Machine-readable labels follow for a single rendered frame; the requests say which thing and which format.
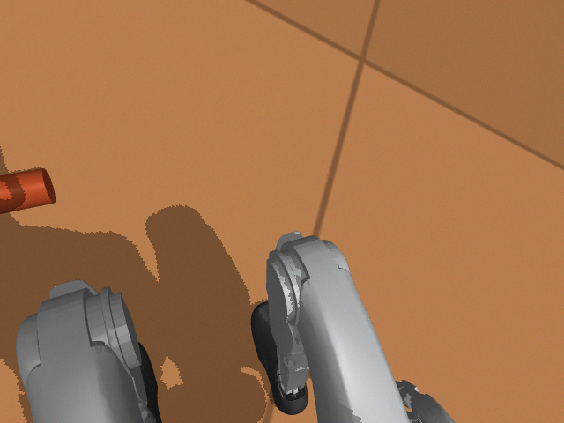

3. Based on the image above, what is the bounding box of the right robot foot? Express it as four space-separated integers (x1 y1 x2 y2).
251 301 308 415

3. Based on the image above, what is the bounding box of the can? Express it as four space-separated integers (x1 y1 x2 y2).
0 168 56 214

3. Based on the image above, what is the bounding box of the left robot foot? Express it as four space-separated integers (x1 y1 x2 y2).
138 342 162 423

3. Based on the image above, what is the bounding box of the right robot hand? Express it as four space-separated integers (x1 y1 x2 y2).
395 380 456 423

